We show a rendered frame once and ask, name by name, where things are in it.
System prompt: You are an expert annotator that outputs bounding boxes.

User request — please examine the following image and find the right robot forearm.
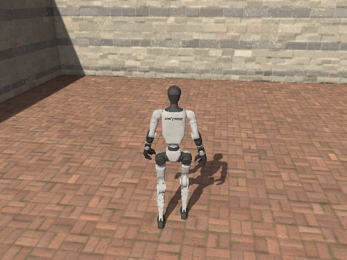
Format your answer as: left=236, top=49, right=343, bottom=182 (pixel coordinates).
left=194, top=132, right=205, bottom=155

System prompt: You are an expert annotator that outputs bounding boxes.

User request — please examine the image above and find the robot right shin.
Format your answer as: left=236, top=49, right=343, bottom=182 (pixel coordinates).
left=181, top=177, right=189, bottom=212

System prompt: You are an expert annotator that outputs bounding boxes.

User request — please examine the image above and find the left robot forearm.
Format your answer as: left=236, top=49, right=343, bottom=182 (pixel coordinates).
left=144, top=130, right=154, bottom=150

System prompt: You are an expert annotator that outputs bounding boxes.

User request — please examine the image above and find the robot right hand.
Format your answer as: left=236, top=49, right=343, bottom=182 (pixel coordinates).
left=194, top=154, right=207, bottom=167

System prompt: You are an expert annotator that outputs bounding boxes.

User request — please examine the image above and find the humanoid robot torso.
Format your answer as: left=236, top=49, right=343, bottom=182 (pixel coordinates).
left=161, top=107, right=187, bottom=163

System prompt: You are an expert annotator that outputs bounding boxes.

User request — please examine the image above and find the robot left hand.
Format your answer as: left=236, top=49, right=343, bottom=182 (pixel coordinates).
left=143, top=148, right=156, bottom=160

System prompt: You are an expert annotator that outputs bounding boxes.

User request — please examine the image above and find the right robot upper arm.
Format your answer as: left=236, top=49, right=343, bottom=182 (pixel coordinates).
left=185, top=109, right=200, bottom=140

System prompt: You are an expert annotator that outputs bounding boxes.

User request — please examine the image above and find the left robot upper arm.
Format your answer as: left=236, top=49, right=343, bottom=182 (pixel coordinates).
left=148, top=109, right=163, bottom=138

